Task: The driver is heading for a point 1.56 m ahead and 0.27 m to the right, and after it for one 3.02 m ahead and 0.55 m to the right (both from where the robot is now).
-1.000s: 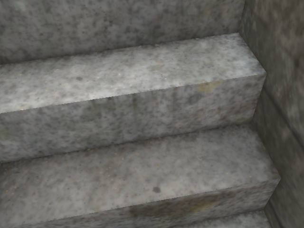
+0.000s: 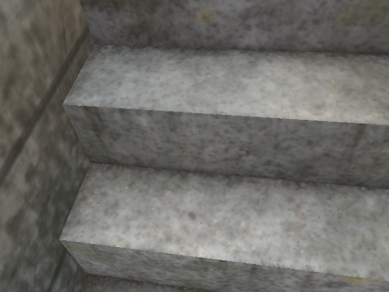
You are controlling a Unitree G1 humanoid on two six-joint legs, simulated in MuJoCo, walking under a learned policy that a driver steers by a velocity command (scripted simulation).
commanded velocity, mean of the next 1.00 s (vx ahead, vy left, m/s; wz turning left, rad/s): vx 0.50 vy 0.00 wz -0.24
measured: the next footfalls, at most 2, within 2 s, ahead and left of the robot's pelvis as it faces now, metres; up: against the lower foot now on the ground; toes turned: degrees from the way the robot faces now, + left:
left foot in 0.36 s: +0.31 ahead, +0.11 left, +0.22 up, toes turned +7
right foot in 0.86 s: +0.45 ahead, -0.25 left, +0.44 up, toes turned -13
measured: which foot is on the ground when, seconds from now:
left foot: down 0.00-0.00, up 0.02-0.34, down 0.36-0.90, up 0.92-1.00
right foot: down 0.00-0.40, up 0.42-0.84, down 0.86-1.00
